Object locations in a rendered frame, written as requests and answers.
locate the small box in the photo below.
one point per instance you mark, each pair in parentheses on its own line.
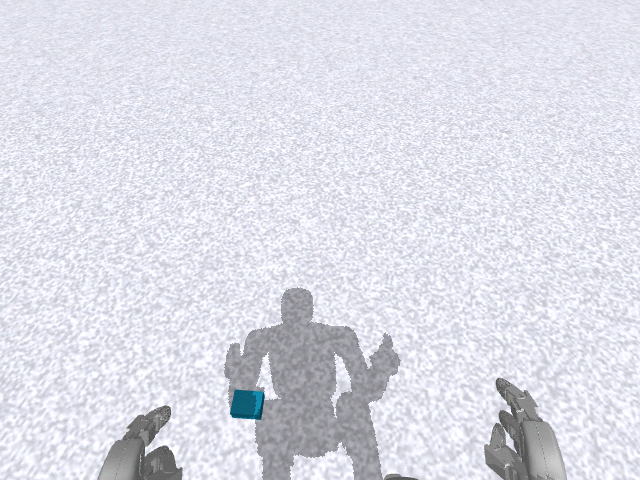
(247,404)

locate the left robot hand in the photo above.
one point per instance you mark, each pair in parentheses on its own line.
(126,459)

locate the right robot hand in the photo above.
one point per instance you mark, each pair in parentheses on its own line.
(534,440)

